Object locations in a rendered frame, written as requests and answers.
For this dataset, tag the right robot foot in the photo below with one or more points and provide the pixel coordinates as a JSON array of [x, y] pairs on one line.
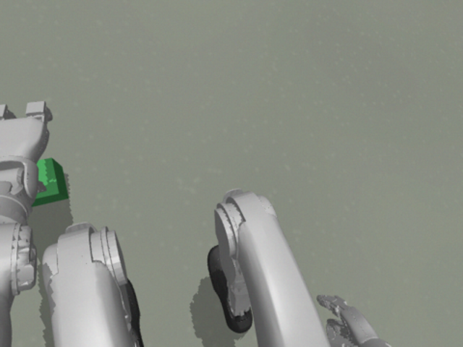
[[238, 324]]

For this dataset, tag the right robot hand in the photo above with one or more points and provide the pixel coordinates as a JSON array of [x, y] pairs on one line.
[[353, 329]]

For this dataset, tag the left robot arm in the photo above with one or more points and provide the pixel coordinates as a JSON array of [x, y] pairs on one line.
[[18, 256]]

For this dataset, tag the left robot foot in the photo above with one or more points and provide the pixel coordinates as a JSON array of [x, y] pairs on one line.
[[135, 312]]

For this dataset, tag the left robot hand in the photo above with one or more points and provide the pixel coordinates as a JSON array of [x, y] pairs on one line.
[[25, 137]]

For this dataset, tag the cube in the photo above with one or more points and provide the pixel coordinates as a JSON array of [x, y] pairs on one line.
[[52, 176]]

